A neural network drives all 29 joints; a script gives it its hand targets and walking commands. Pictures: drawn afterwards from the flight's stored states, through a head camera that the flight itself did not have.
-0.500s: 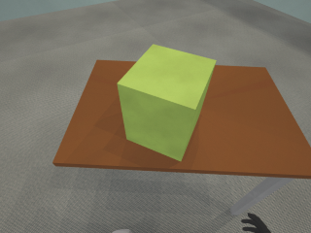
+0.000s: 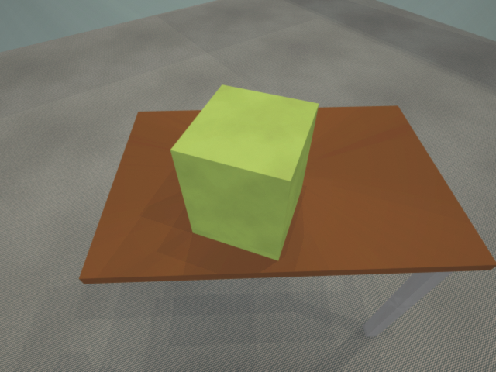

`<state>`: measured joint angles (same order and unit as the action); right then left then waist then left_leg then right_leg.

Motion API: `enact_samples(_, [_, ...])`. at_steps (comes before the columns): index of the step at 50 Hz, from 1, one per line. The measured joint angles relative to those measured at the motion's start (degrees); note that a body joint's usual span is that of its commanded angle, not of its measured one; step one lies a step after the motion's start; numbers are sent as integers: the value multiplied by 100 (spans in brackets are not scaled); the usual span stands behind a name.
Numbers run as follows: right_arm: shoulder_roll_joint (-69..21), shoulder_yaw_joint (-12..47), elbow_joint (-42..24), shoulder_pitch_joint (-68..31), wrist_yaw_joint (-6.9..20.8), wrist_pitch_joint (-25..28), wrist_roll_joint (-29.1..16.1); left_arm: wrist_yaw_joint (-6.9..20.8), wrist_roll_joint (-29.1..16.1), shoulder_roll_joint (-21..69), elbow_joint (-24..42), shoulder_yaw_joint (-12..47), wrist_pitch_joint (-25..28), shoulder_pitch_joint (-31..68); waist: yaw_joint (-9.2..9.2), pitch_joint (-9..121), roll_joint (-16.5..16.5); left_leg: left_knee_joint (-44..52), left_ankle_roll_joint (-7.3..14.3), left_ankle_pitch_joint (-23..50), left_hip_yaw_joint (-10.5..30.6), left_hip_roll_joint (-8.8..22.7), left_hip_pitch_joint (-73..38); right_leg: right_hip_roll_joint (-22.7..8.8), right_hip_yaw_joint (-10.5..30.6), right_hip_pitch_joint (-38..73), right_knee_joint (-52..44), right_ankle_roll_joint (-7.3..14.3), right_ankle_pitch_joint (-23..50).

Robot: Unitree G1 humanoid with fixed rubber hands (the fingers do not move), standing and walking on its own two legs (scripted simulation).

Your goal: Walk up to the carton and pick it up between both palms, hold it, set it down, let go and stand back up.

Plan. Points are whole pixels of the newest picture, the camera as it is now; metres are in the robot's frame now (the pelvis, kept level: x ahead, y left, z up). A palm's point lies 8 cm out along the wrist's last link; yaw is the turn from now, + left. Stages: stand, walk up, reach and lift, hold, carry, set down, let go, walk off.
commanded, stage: walk up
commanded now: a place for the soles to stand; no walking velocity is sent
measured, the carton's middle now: (250, 173) +0.49 -0.01 +0.02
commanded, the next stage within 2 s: reach and lift in 0.30 s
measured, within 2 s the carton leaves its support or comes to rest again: neither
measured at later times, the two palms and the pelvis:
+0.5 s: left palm out of the picture +0.15 +0.27 -0.13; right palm out of the picture +0.13 -0.28 -0.13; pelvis -0.01 -0.01 -0.02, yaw -1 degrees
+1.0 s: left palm (84, 365) +0.16 +0.26 -0.08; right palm out of the picture +0.13 -0.25 -0.08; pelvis +0.01 +0.00 +0.00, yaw -2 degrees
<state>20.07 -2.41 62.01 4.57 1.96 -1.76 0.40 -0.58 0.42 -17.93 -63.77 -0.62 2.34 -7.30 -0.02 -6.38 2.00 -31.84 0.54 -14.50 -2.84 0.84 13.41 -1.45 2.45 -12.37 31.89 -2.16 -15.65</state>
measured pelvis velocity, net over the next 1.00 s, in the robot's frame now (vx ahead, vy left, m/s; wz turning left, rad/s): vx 0.01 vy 0.00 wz -0.03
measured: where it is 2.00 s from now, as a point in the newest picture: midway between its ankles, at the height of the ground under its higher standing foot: outside the picture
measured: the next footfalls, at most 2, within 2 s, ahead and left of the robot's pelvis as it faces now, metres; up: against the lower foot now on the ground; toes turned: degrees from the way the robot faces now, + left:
none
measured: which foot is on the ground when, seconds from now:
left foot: down 0.00-1.00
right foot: down 0.00-1.00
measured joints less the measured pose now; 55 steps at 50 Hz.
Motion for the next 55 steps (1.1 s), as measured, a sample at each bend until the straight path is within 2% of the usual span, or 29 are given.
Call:
enact_samples(16, [-6, 40, 165, 66, 23, 40, 11, 23, -8, 21, -36, 39, -22, 196, -80, 153, -48, 529, -26, 213, -85, 27, -286, 29, 89, 219, -489, 11, 236])
enact_samples(17, [-50, -97, 207, 54, 56, 129, 192, 12, -36, 17, 146, 5, -334, 186, -66, 256, -58, 394, -66, 108, -98, 44, -108, 18, 57, 40, -360, 72, 150])
enact_samples(19, [-180, -469, 161, -112, 219, 253, 464, -81, -183, -32, 677, -66, -1301, 326, -75, 227, -104, -126, -100, -189, -117, 104, 284, -5, -45, -344, 149, 174, -146])
enact_samples(22, [-366, -711, -161, -514, 357, 236, 619, -114, -187, -122, 1474, -194, -2432, 665, -106, -169, -222, -823, -84, -297, -136, 198, 628, -19, -129, -679, 829, 82, -277])
enact_samples(24, [-460, -714, -444, -709, 366, 204, 553, -71, -74, -92, 2093, -287, -2882, 820, -111, -410, -270, -1201, -93, -549, -100, 256, 800, 11, -177, -817, 1149, 40, -465])
enact_samples(26, [-532, -641, -767, -770, 327, 224, 359, -12, 68, 16, 2748, -374, -3098, 866, -93, -603, -314, -1420, -119, -620, -64, 293, 861, 27, -228, -834, 1287, 68, -453])
enact_samples(29, [-618, -460, -1183, -631, 171, 392, 8, 104, 245, 270, 3541, -475, -3128, 762, -54, -724, -324, -1484, -119, -716, -1, 356, 776, 85, -296, -687, 1252, 74, -575])
enact_samples(32, [-761, -316, -1444, -342, -23, 538, -158, 201, 350, 407, 3926, -491, -3052, 531, -60, -581, -393, -1325, -122, -697, 39, 362, 606, 101, -340, -480, 1044, 79, -542])
enact_samples(37, [-952, -302, -1524, 75, -231, 591, -135, 203, 435, 313, 3984, -413, -3065, 151, -81, -290, -507, -1018, -164, -664, 28, 347, 218, 96, -342, -95, 732, 91, -502])
enact_samples(41, [-971, -343, -1762, 441, -315, 511, -116, 150, 346, 193, 3937, -366, -3070, -87, -44, -190, -470, -805, -148, -625, -21, 330, -65, 86, -303, 173, 514, 72, -443])
enact_samples(48, [-1066, -391, -2632, 957, -372, 278, -50, 119, -26, 4, 4060, -224, -2836, -360, 28, -170, -321, -403, -82, -438, -149, 272, -366, 42, -190, 421, 131, 10, -225])
enact_samples(55, [-1339, -303, -3476, 1153, -453, 32, 1, 234, -302, -4, 4220, -94, -2504, -413, 18, -196, -241, -20, -14, -200, -273, 214, -510, -2, -78, 518, -242, -50, 49])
